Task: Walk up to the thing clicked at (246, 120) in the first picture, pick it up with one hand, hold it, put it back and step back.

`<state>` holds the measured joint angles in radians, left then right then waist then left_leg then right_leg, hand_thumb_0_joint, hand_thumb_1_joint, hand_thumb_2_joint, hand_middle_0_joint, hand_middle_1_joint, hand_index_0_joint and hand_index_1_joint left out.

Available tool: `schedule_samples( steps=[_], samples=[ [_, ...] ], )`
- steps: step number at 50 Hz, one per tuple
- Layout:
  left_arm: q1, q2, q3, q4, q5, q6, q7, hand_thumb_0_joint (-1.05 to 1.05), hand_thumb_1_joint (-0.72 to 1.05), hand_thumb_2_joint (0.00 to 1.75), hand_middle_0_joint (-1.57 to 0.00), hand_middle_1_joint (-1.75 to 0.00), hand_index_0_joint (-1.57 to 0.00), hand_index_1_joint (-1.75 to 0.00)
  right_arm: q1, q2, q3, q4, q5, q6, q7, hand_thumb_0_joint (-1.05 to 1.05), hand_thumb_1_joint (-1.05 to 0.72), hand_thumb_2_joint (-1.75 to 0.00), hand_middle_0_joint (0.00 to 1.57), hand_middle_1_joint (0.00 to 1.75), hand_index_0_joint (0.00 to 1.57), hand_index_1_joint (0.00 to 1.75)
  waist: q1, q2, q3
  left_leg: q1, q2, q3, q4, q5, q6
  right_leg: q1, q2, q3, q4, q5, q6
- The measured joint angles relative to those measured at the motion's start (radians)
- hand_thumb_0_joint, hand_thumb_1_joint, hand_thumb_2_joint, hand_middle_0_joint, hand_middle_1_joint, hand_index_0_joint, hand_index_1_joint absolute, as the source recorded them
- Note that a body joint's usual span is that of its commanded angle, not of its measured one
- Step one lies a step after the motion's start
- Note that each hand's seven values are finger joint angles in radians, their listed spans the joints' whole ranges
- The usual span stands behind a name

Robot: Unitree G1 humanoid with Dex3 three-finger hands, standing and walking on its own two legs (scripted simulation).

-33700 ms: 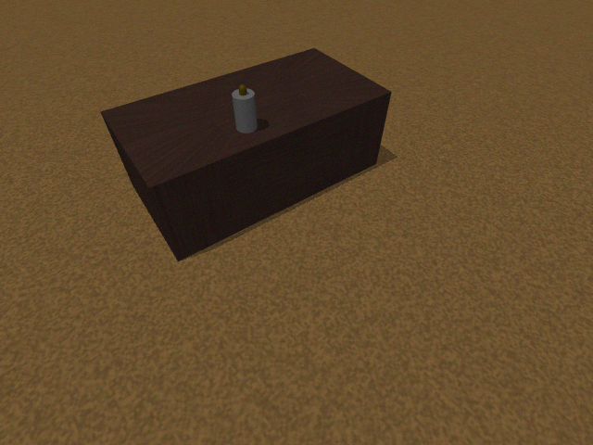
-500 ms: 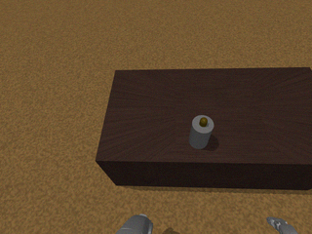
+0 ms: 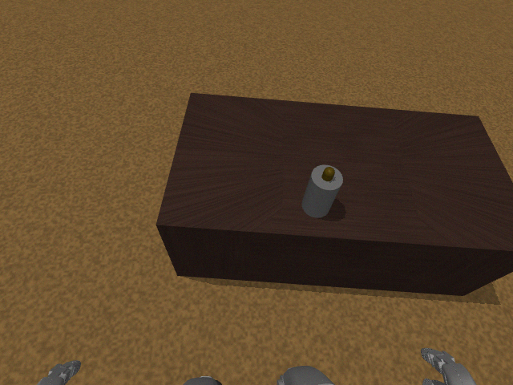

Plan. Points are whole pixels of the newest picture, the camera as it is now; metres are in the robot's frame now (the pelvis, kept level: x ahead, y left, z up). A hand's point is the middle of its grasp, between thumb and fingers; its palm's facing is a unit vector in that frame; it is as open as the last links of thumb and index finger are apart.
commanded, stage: step back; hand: right
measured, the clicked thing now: (322, 188) +0.63 -0.18 -0.26
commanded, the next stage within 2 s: none
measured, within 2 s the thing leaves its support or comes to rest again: neither
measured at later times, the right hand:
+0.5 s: hand out of the picture -0.09 -0.28 -0.18, palm faces -0.07 +0.91 -0.40, open 7.3 cm
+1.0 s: hand out of the picture -0.16 -0.26 -0.16, palm faces +0.02 +0.93 -0.37, open 7.3 cm
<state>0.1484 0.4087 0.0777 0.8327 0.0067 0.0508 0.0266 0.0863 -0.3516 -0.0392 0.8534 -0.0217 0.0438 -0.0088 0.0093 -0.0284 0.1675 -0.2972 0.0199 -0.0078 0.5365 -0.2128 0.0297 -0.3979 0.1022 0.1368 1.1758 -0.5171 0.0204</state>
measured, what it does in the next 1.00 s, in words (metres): walks backwards: right foot, then left foot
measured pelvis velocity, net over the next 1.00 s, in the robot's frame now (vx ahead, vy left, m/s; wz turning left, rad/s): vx -0.31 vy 0.01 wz -0.05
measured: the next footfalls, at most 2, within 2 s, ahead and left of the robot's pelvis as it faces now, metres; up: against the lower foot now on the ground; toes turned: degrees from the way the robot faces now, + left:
right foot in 0.14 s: -0.04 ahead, -0.15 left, +0.00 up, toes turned +0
left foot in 0.52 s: -0.14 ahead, +0.13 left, +0.00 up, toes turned -1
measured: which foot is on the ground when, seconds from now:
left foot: down 0.00-0.18, up 0.20-0.50, down 0.52-0.98, up 1.00-1.00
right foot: up 0.00-0.12, down 0.14-0.54, up 0.56-0.92, down 0.94-1.00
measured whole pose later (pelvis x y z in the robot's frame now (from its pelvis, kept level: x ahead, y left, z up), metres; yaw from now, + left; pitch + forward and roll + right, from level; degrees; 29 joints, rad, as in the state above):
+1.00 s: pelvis -0.31 +0.01 -0.02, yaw -3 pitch -3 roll -2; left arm 0.21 0.36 0.06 0.88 0.04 0.03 0.00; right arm 0.05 -0.40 -0.06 0.83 -0.01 0.07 -0.01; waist 0.02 0.07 0.18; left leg -0.47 0.03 -0.05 0.74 -0.33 0.00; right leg -0.22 0.05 0.01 0.65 -0.37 -0.01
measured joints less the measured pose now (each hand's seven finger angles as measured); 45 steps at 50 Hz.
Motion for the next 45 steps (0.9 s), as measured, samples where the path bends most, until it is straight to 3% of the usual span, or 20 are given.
schedule_samples(
  steps=[4,6,7,9,11,12,15,17,21,24,26,27,28,29,31,33,36,41,45],
  samples=[
    [0.020,0.000,-0.001,0.004,0.003,-0.010,-0.002,0.01,0.91,0.90,-0.20,-0.30,-0.20,-0.30,-0.029,-0.013,-0.001,-0.028,0.002,0.000,0.000,0.00,-0.90,-0.90,0.20,0.30,0.21,0.30,0.010,0.015,0.018,-0.043,0.015,0.033,0.031,0.017,-0.008,0.094,-0.059,-0.041,-0.269,0.022,0.010],
    [0.033,-0.002,-0.002,0.014,0.007,-0.020,-0.005,0.01,0.91,0.90,-0.20,-0.30,-0.20,-0.30,-0.042,-0.022,-0.003,-0.036,0.002,0.007,0.004,0.00,-0.90,-0.90,0.20,0.30,0.21,0.30,0.012,0.025,0.021,-0.075,0.022,0.049,0.073,0.014,-0.018,0.153,-0.087,-0.062,-0.448,0.085,0.002],
    [0.038,-0.006,-0.002,0.023,0.011,-0.026,-0.006,0.01,0.91,0.90,-0.20,-0.30,-0.20,-0.30,-0.046,-0.028,-0.005,-0.037,0.005,0.011,0.006,0.00,-0.90,-0.90,0.20,0.30,0.21,0.30,0.011,0.035,0.021,-0.094,0.028,0.051,0.102,0.008,-0.025,0.183,-0.092,-0.074,-0.531,0.129,-0.005],
    [0.039,-0.038,-0.005,0.044,0.024,-0.031,-0.011,0.01,0.91,0.90,-0.20,-0.30,-0.20,-0.30,-0.047,-0.048,-0.014,-0.021,0.014,0.022,0.007,0.00,-0.90,-0.90,0.20,0.30,0.21,0.30,-0.007,0.104,0.031,-0.122,0.048,0.000,0.155,-0.036,-0.026,0.192,-0.058,-0.108,-0.547,0.150,-0.015],
    [0.063,-0.050,-0.014,0.040,0.031,-0.029,-0.022,0.01,0.91,0.90,-0.20,-0.30,-0.20,-0.30,-0.018,-0.047,-0.021,-0.002,0.016,0.037,0.004,0.00,-0.91,-0.90,0.20,0.30,0.21,0.30,0.003,0.099,0.003,-0.170,-0.024,-0.065,0.303,-0.205,-0.032,0.162,-0.075,-0.100,-0.526,0.155,-0.025],
    [0.073,-0.053,-0.015,0.037,0.033,-0.028,-0.023,0.01,0.91,0.90,-0.20,-0.30,-0.20,-0.30,-0.003,-0.046,-0.021,0.008,0.018,0.042,0.004,0.00,-0.91,-0.90,0.20,0.30,0.21,0.30,0.016,0.085,-0.007,-0.186,-0.061,-0.083,0.399,-0.243,-0.034,0.151,-0.089,-0.081,-0.526,0.163,-0.028],
    [0.083,-0.066,-0.014,0.031,0.033,-0.020,-0.018,0.01,0.91,0.90,-0.20,-0.30,-0.21,-0.30,0.046,-0.058,-0.022,0.028,0.028,0.039,0.005,0.00,-0.91,-0.90,0.20,0.30,0.21,0.30,0.011,0.077,-0.029,-0.199,-0.132,-0.145,0.592,-0.239,-0.038,0.135,-0.118,-0.072,-0.569,0.208,-0.019],
    [0.066,-0.067,-0.012,0.017,0.034,-0.017,-0.016,0.01,0.90,0.90,-0.21,-0.30,-0.21,-0.30,0.080,-0.068,-0.021,0.036,0.028,0.033,0.000,0.00,-0.91,-0.90,0.20,0.30,0.20,0.30,-0.001,0.083,-0.035,-0.183,-0.141,-0.164,0.642,-0.234,-0.049,0.114,-0.127,-0.086,-0.582,0.230,-0.015],
    [0.011,-0.061,-0.009,-0.034,0.035,-0.027,-0.001,0.01,0.90,0.90,-0.21,-0.30,-0.21,-0.30,0.121,-0.079,-0.020,0.057,0.021,0.033,-0.010,0.00,-0.91,-0.90,0.20,0.30,0.20,0.30,-0.017,0.089,-0.012,-0.091,-0.104,-0.146,0.516,-0.283,-0.064,0.068,-0.139,-0.119,-0.569,0.256,-0.007],
    [-0.039,-0.048,-0.009,-0.068,0.028,-0.029,0.006,0.01,0.90,0.90,-0.20,-0.30,-0.21,-0.30,0.131,-0.072,-0.018,0.064,0.013,0.029,-0.010,0.00,-0.91,-0.90,0.20,0.30,0.20,0.30,-0.027,0.073,0.016,-0.019,-0.061,-0.097,0.328,-0.302,-0.056,0.031,-0.159,-0.147,-0.531,0.262,0.005],
    [-0.067,-0.033,-0.013,-0.081,0.021,-0.023,0.005,0.01,0.90,0.90,-0.20,-0.30,-0.21,-0.30,0.130,-0.063,-0.019,0.064,0.008,0.020,-0.005,0.00,-0.91,-0.90,0.20,0.30,0.20,0.30,-0.034,0.050,0.030,0.035,-0.043,-0.065,0.173,-0.219,-0.040,0.000,-0.177,-0.157,-0.486,0.259,0.018],
    [-0.081,-0.018,-0.011,-0.080,0.017,-0.017,0.005,0.01,0.90,0.90,-0.20,-0.30,-0.21,-0.30,0.117,-0.045,-0.021,0.069,0.004,0.015,-0.004,0.00,-0.91,-0.90,0.20,0.30,0.20,0.30,-0.027,0.008,0.050,0.048,-0.065,-0.043,0.153,-0.183,-0.030,-0.011,-0.199,-0.135,-0.461,0.257,0.023],
    [-0.087,-0.007,-0.009,-0.075,0.013,-0.009,0.005,0.01,0.90,0.90,-0.20,-0.30,-0.21,-0.30,0.108,-0.028,-0.019,0.068,-0.003,0.013,0.000,0.00,-0.91,-0.90,0.20,0.30,0.20,0.30,-0.017,-0.030,0.060,0.053,-0.082,-0.021,0.149,-0.170,-0.021,-0.022,-0.206,-0.103,-0.438,0.258,0.006],
    [-0.085,-0.003,-0.008,-0.064,0.008,0.000,0.007,0.01,0.91,0.90,-0.20,-0.30,-0.21,-0.30,0.106,-0.019,-0.015,0.061,-0.007,0.012,0.007,0.00,-0.91,-0.90,0.20,0.30,0.20,0.30,-0.015,-0.041,0.055,0.047,-0.079,-0.013,0.154,-0.166,-0.015,-0.038,-0.181,-0.074,-0.386,0.170,-0.006],
    [-0.077,-0.008,-0.006,-0.033,0.008,0.015,0.013,0.01,0.91,0.90,-0.20,-0.30,-0.20,-0.30,0.107,-0.010,-0.007,0.049,-0.013,0.008,0.018,0.00,-0.91,-0.90,0.20,0.30,0.21,0.30,-0.037,-0.020,0.032,0.027,-0.049,-0.038,0.153,-0.150,-0.006,-0.066,-0.087,-0.037,-0.208,0.004,-0.018],
    [-0.064,-0.007,-0.005,-0.015,0.000,0.022,0.011,0.01,0.91,0.90,-0.20,-0.30,-0.20,-0.30,0.106,0.002,-0.001,0.042,-0.019,0.007,0.016,0.00,-0.91,-0.90,0.20,0.30,0.21,0.30,-0.042,-0.013,0.007,0.022,-0.027,-0.050,0.107,-0.110,-0.005,-0.084,-0.019,-0.012,-0.039,-0.023,-0.028],
    [-0.034,-0.005,-0.003,-0.014,-0.004,0.012,0.006,0.01,0.91,0.90,-0.20,-0.30,-0.20,-0.30,0.086,0.006,0.001,0.025,-0.015,0.003,0.008,0.00,-0.90,-0.90,0.20,0.30,0.21,0.30,-0.020,-0.015,-0.014,0.006,-0.010,-0.036,0.046,-0.052,-0.006,-0.075,0.019,0.004,0.078,0.005,-0.024],
    [0.009,-0.006,-0.006,-0.001,0.007,0.000,0.003,0.01,0.91,0.90,-0.20,-0.30,-0.20,-0.30,0.018,-0.007,-0.006,-0.023,-0.004,-0.004,0.000,0.00,-0.90,-0.90,0.20,0.30,0.21,0.30,0.006,-0.007,0.009,-0.038,0.001,0.001,0.030,0.004,-0.001,0.042,-0.025,-0.019,-0.114,-0.002,0.017],
    [0.032,-0.011,-0.013,0.024,0.014,-0.008,-0.004,0.01,0.91,0.90,-0.20,-0.30,-0.20,-0.30,-0.029,-0.022,-0.006,-0.054,-0.003,0.002,0.003,0.00,-0.90,-0.90,0.20,0.30,0.21,0.30,0.017,0.012,0.024,-0.097,0.015,0.035,0.076,0.024,-0.012,0.146,-0.076,-0.075,-0.406,0.045,0.010]
  ],
)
